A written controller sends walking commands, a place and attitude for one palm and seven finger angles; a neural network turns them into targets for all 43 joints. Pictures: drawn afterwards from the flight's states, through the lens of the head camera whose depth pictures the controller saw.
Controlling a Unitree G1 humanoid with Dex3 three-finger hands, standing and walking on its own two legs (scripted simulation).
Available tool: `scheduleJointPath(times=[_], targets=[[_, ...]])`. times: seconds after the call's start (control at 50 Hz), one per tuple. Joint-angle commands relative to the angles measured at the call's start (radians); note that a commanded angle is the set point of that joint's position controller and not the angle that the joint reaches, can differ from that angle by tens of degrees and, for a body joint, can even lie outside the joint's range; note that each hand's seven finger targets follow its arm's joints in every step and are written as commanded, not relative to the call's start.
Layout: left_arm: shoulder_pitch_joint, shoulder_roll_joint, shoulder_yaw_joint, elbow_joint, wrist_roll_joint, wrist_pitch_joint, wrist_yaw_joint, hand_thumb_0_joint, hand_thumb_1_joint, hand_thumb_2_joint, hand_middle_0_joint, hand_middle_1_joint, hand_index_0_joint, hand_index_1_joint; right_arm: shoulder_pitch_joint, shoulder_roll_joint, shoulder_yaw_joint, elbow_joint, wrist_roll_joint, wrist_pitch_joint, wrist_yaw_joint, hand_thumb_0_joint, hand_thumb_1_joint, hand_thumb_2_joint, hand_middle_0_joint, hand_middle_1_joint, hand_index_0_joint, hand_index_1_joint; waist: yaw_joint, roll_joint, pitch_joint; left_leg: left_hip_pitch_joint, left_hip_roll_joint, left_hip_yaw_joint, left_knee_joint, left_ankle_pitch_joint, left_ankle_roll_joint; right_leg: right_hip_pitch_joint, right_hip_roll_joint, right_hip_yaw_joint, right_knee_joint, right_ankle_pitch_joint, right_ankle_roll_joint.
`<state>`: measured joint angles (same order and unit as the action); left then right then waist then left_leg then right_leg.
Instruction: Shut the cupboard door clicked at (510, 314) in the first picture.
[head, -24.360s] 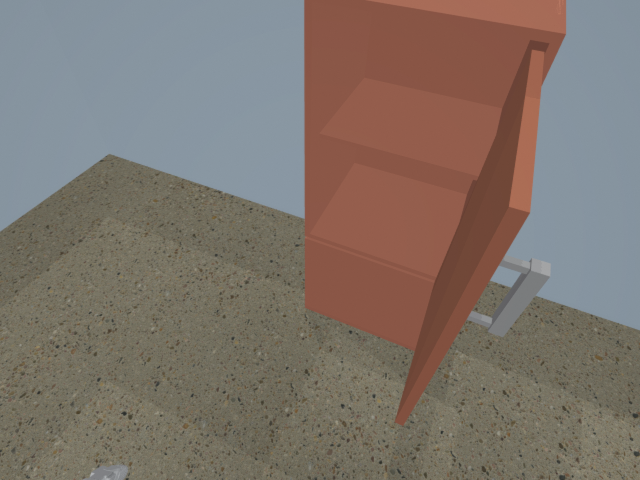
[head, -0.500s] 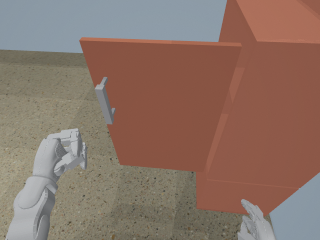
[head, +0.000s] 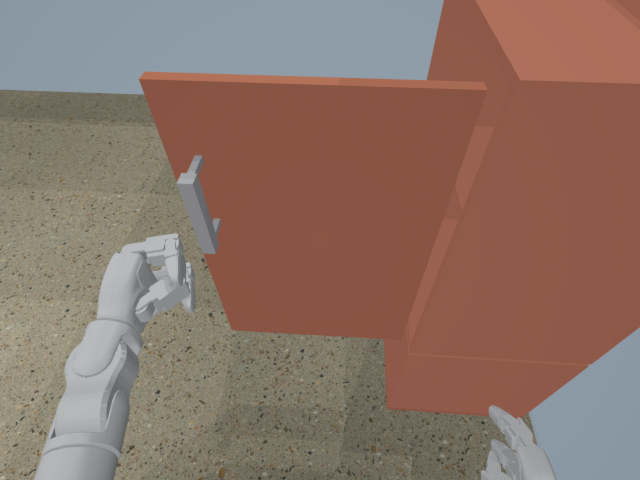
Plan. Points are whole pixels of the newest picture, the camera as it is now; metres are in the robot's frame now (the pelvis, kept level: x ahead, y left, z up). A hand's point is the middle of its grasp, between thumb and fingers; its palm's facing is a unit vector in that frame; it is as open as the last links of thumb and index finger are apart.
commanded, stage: bring the fist close to the handle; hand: left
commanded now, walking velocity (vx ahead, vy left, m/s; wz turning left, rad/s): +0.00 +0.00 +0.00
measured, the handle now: (203, 206) +0.45 +0.19 +0.10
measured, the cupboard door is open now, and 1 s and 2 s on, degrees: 90 90 69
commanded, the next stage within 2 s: push the door shut along its arc in 0.60 s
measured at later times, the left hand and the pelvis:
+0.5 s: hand (200, 265) +0.34 +0.17 +0.10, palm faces +0.03 -1.00 -0.04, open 3.1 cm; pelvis +0.00 +0.01 +0.00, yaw -1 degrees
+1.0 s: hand (216, 244) +0.37 +0.16 +0.10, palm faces -0.04 -1.00 -0.05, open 3.1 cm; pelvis -0.01 -0.01 +0.00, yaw +0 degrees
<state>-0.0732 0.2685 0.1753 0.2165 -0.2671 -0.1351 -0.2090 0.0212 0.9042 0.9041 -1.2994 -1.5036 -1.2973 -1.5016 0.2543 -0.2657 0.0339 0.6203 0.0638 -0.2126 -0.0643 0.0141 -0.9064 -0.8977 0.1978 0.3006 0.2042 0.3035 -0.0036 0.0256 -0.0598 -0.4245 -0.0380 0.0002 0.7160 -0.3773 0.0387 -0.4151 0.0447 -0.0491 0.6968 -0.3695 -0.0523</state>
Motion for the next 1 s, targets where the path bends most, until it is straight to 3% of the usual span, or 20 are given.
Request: scheduleJointPath(times=[0.0, 0.02, 0.1, 0.14, 0.18, 0.22, 0.3, 0.38, 0.42, 0.44, 0.5, 0.54, 0.6, 0.62, 0.66, 0.76, 0.82, 0.84, 0.92, 0.98], targets=[[-0.342, 0.124, 0.033, -0.221, 0.012, -0.109, 0.047, 0.000, 0.900, 0.900, -1.300, -1.500, -1.300, -1.500, -0.053, -0.113, -0.047, -0.133, -0.006, -0.049, 0.004, 0.000, -0.900, -0.900, 0.200, 0.300, 0.200, 0.300, -0.019, 0.024, -0.245, 0.152, 0.036, -0.044, -0.087, 0.344, -0.013, 0.056, -0.039, 0.025, -0.072, 0.334, 0.031], [-0.315, 0.148, 0.055, -0.172, 0.021, -0.096, 0.055, 0.000, 0.900, 0.900, -1.300, -1.500, -1.300, -1.500, -0.043, -0.119, -0.050, -0.126, -0.007, -0.042, 0.009, 0.000, -0.900, -0.900, 0.200, 0.300, 0.200, 0.300, -0.011, 0.001, -0.233, 0.140, 0.038, -0.046, -0.087, 0.348, -0.013, 0.060, -0.040, 0.023, -0.074, 0.333, 0.029], [-0.298, 0.069, -0.015, -0.125, 0.042, -0.046, 0.067, 0.000, 0.900, 0.900, -1.300, -1.500, -1.300, -1.500, -0.045, -0.114, -0.052, -0.141, 0.000, -0.013, 0.024, 0.000, -0.900, -0.900, 0.200, 0.300, 0.200, 0.300, -0.008, 0.019, -0.216, 0.148, 0.042, -0.048, -0.100, 0.370, -0.025, 0.046, -0.041, 0.013, -0.078, 0.333, 0.026], [-0.337, 0.090, -0.003, -0.128, 0.049, -0.035, 0.082, 0.000, 0.900, 0.900, -1.300, -1.500, -1.300, -1.500, -0.045, -0.119, -0.052, -0.147, -0.001, 0.003, 0.024, 0.000, -0.900, -0.900, 0.200, 0.300, 0.200, 0.300, -0.011, -0.007, -0.220, 0.143, 0.045, -0.050, -0.104, 0.364, -0.023, 0.056, -0.040, 0.015, -0.080, 0.330, 0.026], [-0.387, 0.062, -0.020, -0.163, 0.048, -0.045, 0.101, 0.000, 0.900, 0.900, -1.300, -1.500, -1.300, -1.500, -0.051, -0.113, -0.053, -0.153, -0.003, 0.008, 0.026, 0.000, -0.900, -0.900, 0.200, 0.300, 0.200, 0.300, -0.013, -0.021, -0.238, 0.163, 0.048, -0.052, -0.104, 0.372, -0.025, 0.053, -0.037, 0.012, -0.080, 0.327, 0.027], [-0.387, 0.109, 0.020, -0.187, 0.054, -0.067, 0.125, 0.000, 0.900, 0.900, -1.300, -1.500, -1.300, -1.500, -0.055, -0.115, -0.052, -0.153, -0.010, 0.014, 0.024, 0.000, -0.900, -0.900, 0.200, 0.300, 0.200, 0.300, -0.001, -0.017, -0.252, 0.172, 0.052, -0.054, -0.107, 0.383, -0.028, 0.070, -0.036, 0.011, -0.078, 0.321, 0.023], [-0.376, 0.105, 0.025, -0.205, 0.066, -0.107, 0.145, 0.000, 0.900, 0.900, -1.300, -1.500, -1.300, -1.500, -0.058, -0.104, -0.053, -0.150, -0.013, 0.022, 0.031, 0.000, -0.900, -0.900, 0.200, 0.300, 0.200, 0.300, 0.002, -0.005, -0.284, 0.196, 0.054, -0.046, -0.102, 0.435, -0.032, 0.086, -0.036, 0.017, -0.068, 0.361, 0.022], [-0.343, 0.072, -0.011, -0.154, 0.072, -0.094, 0.134, 0.000, 0.900, 0.900, -1.300, -1.500, -1.300, -1.500, -0.058, -0.104, -0.051, -0.146, -0.008, 0.037, 0.037, 0.000, -0.900, -0.900, 0.200, 0.300, 0.200, 0.300, -0.009, 0.008, -0.232, 0.172, 0.052, -0.037, -0.108, 0.400, -0.031, 0.073, -0.036, 0.017, -0.081, 0.351, 0.024], [-0.361, 0.090, -0.005, -0.140, 0.072, -0.084, 0.126, 0.000, 0.900, 0.900, -1.300, -1.500, -1.300, -1.500, -0.059, -0.111, -0.054, -0.145, -0.004, 0.042, 0.033, 0.000, -0.900, -0.900, 0.200, 0.300, 0.200, 0.300, -0.014, -0.001, -0.202, 0.154, 0.051, -0.042, -0.115, 0.349, -0.029, 0.068, -0.036, 0.018, -0.092, 0.310, 0.022], [-0.344, 0.059, -0.024, -0.134, 0.064, -0.077, 0.119, 0.000, 0.900, 0.900, -1.300, -1.500, -1.300, -1.500, -0.065, -0.107, -0.054, -0.151, -0.002, 0.043, 0.033, 0.000, -0.900, -0.900, 0.200, 0.300, 0.200, 0.300, -0.013, 0.010, -0.198, 0.159, 0.048, -0.037, -0.115, 0.335, -0.024, 0.063, -0.037, 0.021, -0.100, 0.310, 0.023], [-0.426, 0.091, -0.010, -0.122, 0.052, -0.073, 0.110, 0.000, 0.900, 0.900, -1.300, -1.500, -1.300, -1.500, -0.066, -0.115, -0.051, -0.144, 0.002, 0.048, 0.022, 0.000, -0.900, -0.900, 0.200, 0.300, 0.200, 0.300, -0.032, -0.019, -0.179, 0.142, 0.043, -0.040, -0.121, 0.260, -0.018, 0.050, -0.036, 0.026, -0.117, 0.261, 0.025], [-0.435, 0.099, 0.000, -0.128, 0.048, -0.084, 0.109, 0.000, 0.900, 0.900, -1.300, -1.500, -1.300, -1.500, -0.071, -0.114, -0.051, -0.146, 0.000, 0.046, 0.018, 0.000, -0.900, -0.900, 0.200, 0.300, 0.200, 0.300, -0.026, -0.038, -0.197, 0.141, 0.040, -0.037, -0.122, 0.251, -0.014, 0.070, -0.038, 0.032, -0.119, 0.258, 0.027], [-0.489, 0.109, 0.006, -0.149, 0.045, -0.113, 0.112, 0.000, 0.900, 0.900, -1.300, -1.500, -1.300, -1.500, -0.075, -0.108, -0.050, -0.143, -0.002, 0.040, 0.017, 0.000, -0.900, -0.900, 0.200, 0.300, 0.200, 0.300, -0.021, 0.001, -0.244, 0.164, 0.035, -0.035, -0.117, 0.267, -0.014, 0.081, -0.040, 0.037, -0.111, 0.273, 0.024], [-0.468, 0.145, 0.032, -0.148, 0.051, -0.121, 0.116, 0.000, 0.900, 0.900, -1.300, -1.500, -1.300, -1.500, -0.072, -0.113, -0.051, -0.141, -0.004, 0.040, 0.016, 0.000, -0.900, -0.900, 0.200, 0.300, 0.200, 0.300, -0.015, 0.006, -0.253, 0.162, 0.037, -0.035, -0.114, 0.278, -0.014, 0.095, -0.041, 0.038, -0.107, 0.280, 0.023], [-0.435, 0.127, 0.027, -0.135, 0.049, -0.126, 0.115, 0.000, 0.900, 0.900, -1.300, -1.500, -1.300, -1.500, -0.074, -0.106, -0.050, -0.142, -0.004, 0.039, 0.020, 0.000, -0.900, -0.900, 0.200, 0.300, 0.200, 0.300, -0.011, 0.013, -0.270, 0.167, 0.034, -0.028, -0.110, 0.306, -0.014, 0.105, -0.042, 0.041, -0.103, 0.320, 0.024], [-0.520, 0.127, -0.005, 0.001, 0.056, -0.100, 0.084, 0.000, 0.900, 0.900, -1.300, -1.500, -1.300, -1.500, -0.057, -0.120, -0.047, -0.125, 0.005, 0.055, 0.021, 0.000, -0.900, -0.900, 0.200, 0.300, 0.200, 0.300, -0.048, -0.039, -0.158, 0.104, 0.031, -0.028, -0.113, 0.217, -0.008, 0.050, -0.045, 0.049, -0.126, 0.259, 0.032], [-0.574, 0.203, 0.048, 0.049, 0.049, -0.099, 0.061, 0.000, 0.900, 0.900, -1.300, -1.500, -1.300, -1.500, -0.055, -0.132, -0.049, -0.128, 0.005, 0.069, 0.012, 0.000, -0.900, -0.900, 0.200, 0.300, 0.200, 0.300, -0.042, -0.049, -0.178, 0.085, 0.025, -0.022, -0.107, 0.194, -0.002, 0.077, -0.052, 0.068, -0.138, 0.238, 0.035], [-0.628, 0.180, 0.024, 0.046, 0.045, -0.104, 0.049, 0.000, 0.900, 0.900, -1.300, -1.500, -1.300, -1.500, -0.058, -0.127, -0.045, -0.129, 0.007, 0.069, 0.011, 0.000, -0.900, -0.900, 0.200, 0.300, 0.200, 0.300, -0.053, -0.043, -0.197, 0.093, 0.022, -0.019, -0.107, 0.197, 0.000, 0.080, -0.054, 0.073, -0.137, 0.247, 0.037], [-0.714, 0.246, 0.073, 0.088, 0.030, -0.139, 0.017, 0.000, 0.900, 0.900, -1.300, -1.500, -1.300, -1.500, -0.040, -0.130, -0.045, -0.119, 0.003, 0.072, 0.004, 0.000, -0.900, -0.900, 0.200, 0.300, 0.200, 0.300, -0.046, -0.023, -0.279, 0.096, 0.020, -0.017, -0.091, 0.236, 0.001, 0.133, -0.056, 0.088, -0.119, 0.305, 0.037], [-0.744, 0.256, 0.081, 0.186, 0.028, -0.151, -0.012, 0.000, 0.900, 0.900, -1.300, -1.500, -1.300, -1.500, -0.023, -0.130, -0.045, -0.104, 0.004, 0.079, 0.005, 0.000, -0.900, -0.900, 0.200, 0.300, 0.200, 0.300, -0.053, -0.013, -0.275, 0.072, 0.016, -0.013, -0.084, 0.237, 0.000, 0.132, -0.060, 0.097, -0.114, 0.333, 0.039]])
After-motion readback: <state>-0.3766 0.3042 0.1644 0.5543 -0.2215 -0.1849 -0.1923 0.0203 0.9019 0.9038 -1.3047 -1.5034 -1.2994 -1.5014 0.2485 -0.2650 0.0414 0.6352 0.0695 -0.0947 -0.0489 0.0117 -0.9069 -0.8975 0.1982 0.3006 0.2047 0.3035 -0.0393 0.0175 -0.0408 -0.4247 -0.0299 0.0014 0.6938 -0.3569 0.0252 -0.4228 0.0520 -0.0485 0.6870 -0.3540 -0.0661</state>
